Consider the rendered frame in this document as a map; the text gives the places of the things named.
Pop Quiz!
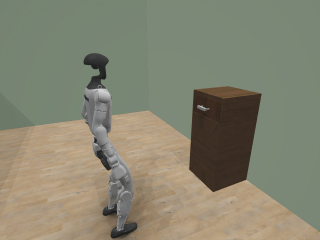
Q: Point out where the robot right upper arm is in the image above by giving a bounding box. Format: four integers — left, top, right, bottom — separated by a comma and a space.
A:
91, 89, 111, 136

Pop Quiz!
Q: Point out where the right robot thigh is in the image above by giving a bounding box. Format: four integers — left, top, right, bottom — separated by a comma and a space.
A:
100, 151, 133, 199

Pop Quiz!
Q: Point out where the cabinet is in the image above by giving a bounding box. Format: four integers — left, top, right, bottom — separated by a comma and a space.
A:
189, 86, 262, 192

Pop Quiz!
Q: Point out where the robot left upper arm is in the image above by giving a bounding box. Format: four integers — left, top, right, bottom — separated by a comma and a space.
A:
81, 98, 88, 120

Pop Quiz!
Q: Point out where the handle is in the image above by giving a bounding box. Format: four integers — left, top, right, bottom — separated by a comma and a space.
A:
197, 105, 209, 111

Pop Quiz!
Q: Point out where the humanoid robot head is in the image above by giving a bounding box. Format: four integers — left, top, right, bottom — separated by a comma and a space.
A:
83, 53, 109, 90

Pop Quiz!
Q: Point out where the drawer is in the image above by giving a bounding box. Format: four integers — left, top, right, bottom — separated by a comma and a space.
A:
194, 94, 222, 123

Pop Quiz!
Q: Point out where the right robot hand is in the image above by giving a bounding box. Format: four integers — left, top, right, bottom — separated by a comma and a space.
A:
111, 164, 130, 190

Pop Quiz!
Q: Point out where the robot right forearm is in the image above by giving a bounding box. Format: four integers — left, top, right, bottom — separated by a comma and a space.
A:
95, 126, 120, 168

